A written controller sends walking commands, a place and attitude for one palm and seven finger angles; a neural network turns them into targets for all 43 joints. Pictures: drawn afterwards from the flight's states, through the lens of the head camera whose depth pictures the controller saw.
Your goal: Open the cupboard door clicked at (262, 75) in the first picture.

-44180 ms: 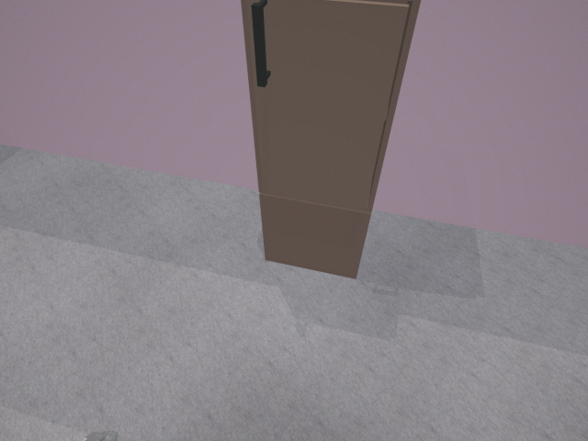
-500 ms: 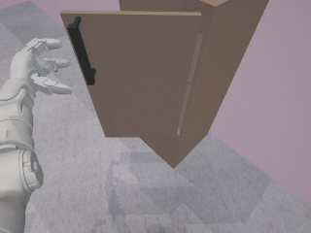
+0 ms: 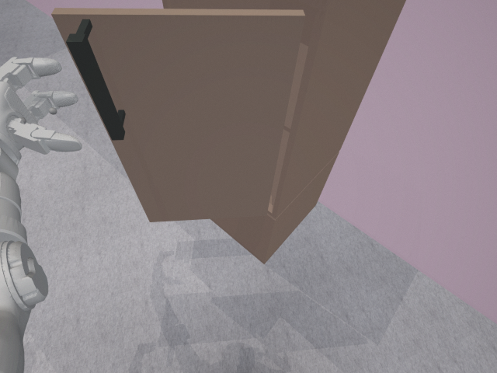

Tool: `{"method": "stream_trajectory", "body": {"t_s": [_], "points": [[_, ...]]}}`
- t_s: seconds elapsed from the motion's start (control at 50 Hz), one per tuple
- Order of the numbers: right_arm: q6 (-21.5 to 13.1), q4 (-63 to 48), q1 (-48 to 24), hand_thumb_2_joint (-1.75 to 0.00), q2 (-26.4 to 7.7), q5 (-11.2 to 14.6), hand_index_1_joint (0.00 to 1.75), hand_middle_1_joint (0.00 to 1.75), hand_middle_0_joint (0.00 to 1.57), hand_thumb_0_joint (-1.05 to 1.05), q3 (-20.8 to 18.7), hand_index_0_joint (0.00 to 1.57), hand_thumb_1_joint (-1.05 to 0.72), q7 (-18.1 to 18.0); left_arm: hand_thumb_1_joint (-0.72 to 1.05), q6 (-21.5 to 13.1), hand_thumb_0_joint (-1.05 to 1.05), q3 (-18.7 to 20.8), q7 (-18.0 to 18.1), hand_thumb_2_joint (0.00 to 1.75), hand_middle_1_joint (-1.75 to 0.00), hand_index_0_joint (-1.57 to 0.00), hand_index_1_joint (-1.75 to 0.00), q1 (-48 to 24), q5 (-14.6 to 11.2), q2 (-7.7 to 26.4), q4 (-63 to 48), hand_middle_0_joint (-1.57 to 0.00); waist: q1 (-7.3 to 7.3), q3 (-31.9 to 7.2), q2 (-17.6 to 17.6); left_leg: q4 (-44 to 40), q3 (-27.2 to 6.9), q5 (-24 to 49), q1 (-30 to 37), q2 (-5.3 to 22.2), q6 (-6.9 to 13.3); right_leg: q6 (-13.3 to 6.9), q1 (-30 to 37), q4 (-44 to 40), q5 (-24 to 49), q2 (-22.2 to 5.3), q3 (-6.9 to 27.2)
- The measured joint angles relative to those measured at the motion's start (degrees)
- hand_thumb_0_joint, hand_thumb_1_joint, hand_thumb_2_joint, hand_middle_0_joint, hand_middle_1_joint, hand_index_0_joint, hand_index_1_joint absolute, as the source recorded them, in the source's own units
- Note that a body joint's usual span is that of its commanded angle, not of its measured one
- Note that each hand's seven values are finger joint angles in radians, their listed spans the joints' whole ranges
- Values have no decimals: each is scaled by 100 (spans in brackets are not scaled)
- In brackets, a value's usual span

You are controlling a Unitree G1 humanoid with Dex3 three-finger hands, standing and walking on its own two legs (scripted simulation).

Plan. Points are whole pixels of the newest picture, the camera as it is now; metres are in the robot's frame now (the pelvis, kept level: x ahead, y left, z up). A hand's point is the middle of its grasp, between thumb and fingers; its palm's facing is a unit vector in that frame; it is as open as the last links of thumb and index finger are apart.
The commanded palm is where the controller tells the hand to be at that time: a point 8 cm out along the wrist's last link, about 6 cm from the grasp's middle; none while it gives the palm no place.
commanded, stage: move the hooked fingers beside the handle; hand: left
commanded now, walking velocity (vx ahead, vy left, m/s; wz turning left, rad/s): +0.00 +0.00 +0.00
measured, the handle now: (103, 86) +0.53 +0.20 +0.16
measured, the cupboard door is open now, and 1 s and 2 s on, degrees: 46 46 47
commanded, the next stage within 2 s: slide the fingers in behind the handle in 0.54 s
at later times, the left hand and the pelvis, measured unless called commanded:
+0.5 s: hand (56, 109) +0.47 +0.25 +0.17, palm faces +0.05 -1.00 +0.02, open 14.0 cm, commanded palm +0.45 +0.30 +0.16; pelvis -0.02 +0.00 -0.01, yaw +2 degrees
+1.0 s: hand (71, 110) +0.47 +0.24 +0.16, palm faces +0.03 -1.00 +0.02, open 14.0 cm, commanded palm +0.45 +0.29 +0.16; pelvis -0.01 +0.01 +0.00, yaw +1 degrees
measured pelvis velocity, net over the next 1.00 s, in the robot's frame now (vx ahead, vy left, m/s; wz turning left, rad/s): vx -0.01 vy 0.01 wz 0.02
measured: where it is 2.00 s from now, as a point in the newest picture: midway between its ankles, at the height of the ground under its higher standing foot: outside the picture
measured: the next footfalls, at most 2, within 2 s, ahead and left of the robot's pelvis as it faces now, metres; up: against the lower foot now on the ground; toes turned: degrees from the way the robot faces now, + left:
none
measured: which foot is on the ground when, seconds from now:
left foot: down 0.00-1.00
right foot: down 0.00-1.00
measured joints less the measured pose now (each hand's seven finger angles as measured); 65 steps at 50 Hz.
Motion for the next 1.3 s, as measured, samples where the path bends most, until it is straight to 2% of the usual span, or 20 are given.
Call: {"method": "stream_trajectory", "body": {"t_s": [0.08, 0.14, 0.24, 0.32, 0.44, 0.64, 0.7, 0.84, 1.0, 1.08, 1.2, 1.3], "points": [[-24, -38, -214, -89, 39, 19, 30, 30, 21, 0, 14, 21, -90, -9, -50, 57, -1, -55, 29, 30, -120, -30, -120, 66, -13, -72, -112, -30, 65, -8, -10, 51, -62, -21, 14, -18, 4, 3, 52, 15, -26, -16, -62], [-82, -58, -370, -89, 43, 29, 30, 30, 21, 0, -1, 21, -90, -12, -50, 34, -1, -268, 71, 30, -120, -29, -120, 61, -70, -190, -249, -30, 137, -17, 15, 87, -122, -24, 23, -49, 9, 14, 92, 31, -44, -45, -123], [-158, -36, -658, -89, 34, 34, 30, 30, 21, 0, 60, 21, -90, -29, -50, 133, -1, -545, 112, 30, -120, -29, -120, -330, -126, -380, 80, -30, 204, -20, 12, 160, -214, -13, -19, -114, 30, 30, 77, 122, -85, -109, -223], [-221, -117, -795, -89, 33, 13, 30, 30, 21, 0, 109, 21, -90, -29, -50, 113, -1, -588, 270, 30, -120, -30, -120, -535, -7, -406, 311, -30, 165, 0, 7, 219, -221, 2, -111, -135, 39, 38, -25, 216, -93, -134, -238], [-257, -128, -724, -89, 50, -9, 30, 30, 21, 0, 157, 21, -90, -39, -50, -100, -1, -567, 393, 30, -120, -30, -120, -761, 106, -298, 540, -30, 56, 61, -18, 311, -216, 5, -258, -126, 36, 35, -177, 315, -92, -132, -239], [-117, 56, -209, -89, -7, -11, 30, 30, 21, 0, 133, 21, -90, -61, -50, -148, -1, -310, 255, 30, -120, -30, -120, -722, 126, -8, 688, -30, -77, 60, 4, 312, -129, -10, -307, -66, 40, 34, -248, 287, -51, -75, -147], [-95, 88, -77, -89, -19, -13, 30, 30, 21, 0, 97, 21, -90, -67, -50, -172, -1, -338, 243, 30, -120, -30, -120, -617, 97, 21, 571, -30, -89, 70, 15, 299, -121, -10, -299, -56, 39, 34, -236, 258, -37, -63, -136], [-109, 173, -7, -89, -10, -25, 30, 30, 21, 0, 51, 21, -90, -46, -50, -125, -1, -440, 255, 30, -120, -29, -120, -555, -8, -181, 378, -30, -67, 43, 8, 284, -138, -14, -273, -60, 42, 36, -194, 218, -35, -64, -149], [-202, 25, -251, -89, 35, -48, 30, 30, 21, 0, 57, 21, -90, 11, -50, -79, -1, -423, 503, 30, -120, -30, -120, -522, 93, -392, 281, -30, -64, 14, 17, 309, -118, -36, -272, -60, 46, 41, -208, 262, -58, -66, -129], [-224, -22, -351, -89, 71, -49, 30, 30, 21, 0, 62, 21, -90, 47, -50, -123, -1, -422, 552, 30, -120, -30, -120, -454, 45, -538, 155, -30, 1, -19, 23, 306, -104, -49, -233, -62, 44, 42, -183, 281, -79, -68, -113], [-224, -65, -459, -89, 106, -33, 30, 30, 21, 0, 82, 21, -90, 65, -50, -9, -1, -573, 652, 30, -120, -30, -120, -477, 60, -674, 144, -30, 66, -19, 37, 334, -143, -62, -207, -77, 38, 35, -146, 315, -110, -81, -152], [-260, -13, -490, -89, 114, -36, 30, 30, 21, 0, 70, 21, -90, 80, -50, -49, -1, -762, 781, 30, -120, -29, -120, -515, 11, -862, 56, -30, 115, 7, 54, 349, -191, -51, -198, -101, 29, 28, -125, 341, -127, -103, -201]]}}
